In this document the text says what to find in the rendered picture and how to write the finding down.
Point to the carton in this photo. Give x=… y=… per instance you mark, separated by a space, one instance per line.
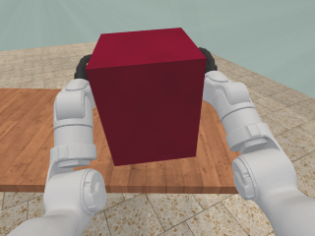
x=148 y=90

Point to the left robot hand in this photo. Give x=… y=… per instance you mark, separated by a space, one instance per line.
x=81 y=68

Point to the robot left forearm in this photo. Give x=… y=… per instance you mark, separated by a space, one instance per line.
x=73 y=124

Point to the robot right forearm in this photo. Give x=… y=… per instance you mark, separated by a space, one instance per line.
x=245 y=131

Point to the table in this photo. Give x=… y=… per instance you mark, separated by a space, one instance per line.
x=27 y=135

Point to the right robot hand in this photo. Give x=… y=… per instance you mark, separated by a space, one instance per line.
x=210 y=63

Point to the left robot upper arm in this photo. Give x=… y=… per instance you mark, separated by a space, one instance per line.
x=71 y=199

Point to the right robot upper arm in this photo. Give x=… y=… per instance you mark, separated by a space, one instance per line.
x=266 y=177

